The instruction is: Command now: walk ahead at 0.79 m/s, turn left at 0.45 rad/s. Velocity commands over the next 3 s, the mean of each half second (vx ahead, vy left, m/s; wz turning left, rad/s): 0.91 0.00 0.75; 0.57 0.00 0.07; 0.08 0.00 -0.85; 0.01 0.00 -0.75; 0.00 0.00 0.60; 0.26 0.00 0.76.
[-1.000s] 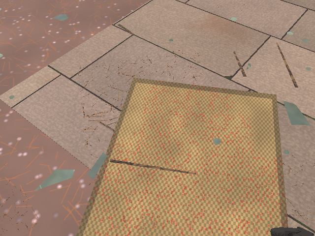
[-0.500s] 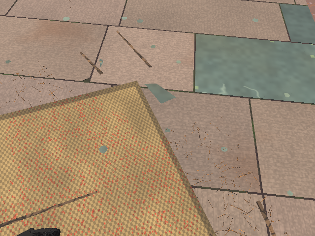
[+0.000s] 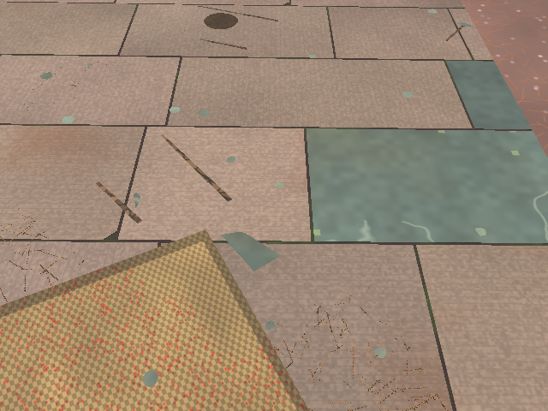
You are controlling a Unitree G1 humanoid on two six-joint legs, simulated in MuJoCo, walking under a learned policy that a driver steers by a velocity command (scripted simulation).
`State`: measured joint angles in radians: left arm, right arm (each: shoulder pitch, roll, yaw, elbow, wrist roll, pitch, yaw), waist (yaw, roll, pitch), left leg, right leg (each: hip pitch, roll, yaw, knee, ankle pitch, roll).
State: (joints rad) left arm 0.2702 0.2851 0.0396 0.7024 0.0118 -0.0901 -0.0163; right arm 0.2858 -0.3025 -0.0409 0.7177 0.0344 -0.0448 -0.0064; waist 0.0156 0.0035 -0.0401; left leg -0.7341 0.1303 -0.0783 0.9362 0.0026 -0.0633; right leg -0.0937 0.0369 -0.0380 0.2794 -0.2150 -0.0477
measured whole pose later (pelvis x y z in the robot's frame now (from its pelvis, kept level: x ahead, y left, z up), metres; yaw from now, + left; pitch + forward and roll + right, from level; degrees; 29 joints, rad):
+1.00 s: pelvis +0.69 +0.33 -0.01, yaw +24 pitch +1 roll -1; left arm 0.34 0.29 0.06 0.77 -0.02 -0.04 0.00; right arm -0.02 -0.27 0.01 0.58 -0.02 -0.07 -0.02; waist 0.09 0.01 0.11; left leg -0.61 -0.03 -0.18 0.88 -0.34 -0.07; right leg -0.29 0.16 0.16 0.36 -0.07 -0.07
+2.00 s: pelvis +0.79 +0.37 -0.01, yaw -25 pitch +1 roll +1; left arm 0.12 0.28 0.04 0.61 0.02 0.04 0.02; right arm 0.16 -0.31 -0.07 0.72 0.01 0.01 0.00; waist -0.01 0.03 0.03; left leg -0.43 0.02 -0.03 0.76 -0.29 -0.07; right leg -0.27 0.08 0.14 0.53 -0.26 -0.05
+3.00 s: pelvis +0.86 +0.43 -0.02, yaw +21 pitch +2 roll -1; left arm 0.35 0.37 0.10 0.81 -0.03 -0.04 -0.02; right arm 0.09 -0.30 -0.05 0.58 0.02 -0.01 0.04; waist 0.07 -0.02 0.04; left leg -0.30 0.04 0.10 0.63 -0.34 0.04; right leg -0.20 -0.16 -0.17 0.84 -0.48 -0.01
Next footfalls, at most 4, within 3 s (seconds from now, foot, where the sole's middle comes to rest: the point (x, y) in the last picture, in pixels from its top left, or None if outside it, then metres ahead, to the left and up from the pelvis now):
0.24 left None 0.31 0.24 -0.78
0.72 right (173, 314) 0.81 0.31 -0.78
1.16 left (97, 299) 0.85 0.54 -0.78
1.62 right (190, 319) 0.80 0.27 -0.78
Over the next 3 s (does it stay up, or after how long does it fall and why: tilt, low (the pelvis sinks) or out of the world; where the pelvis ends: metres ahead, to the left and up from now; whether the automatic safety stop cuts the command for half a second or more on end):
stays up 0.86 0.43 -0.02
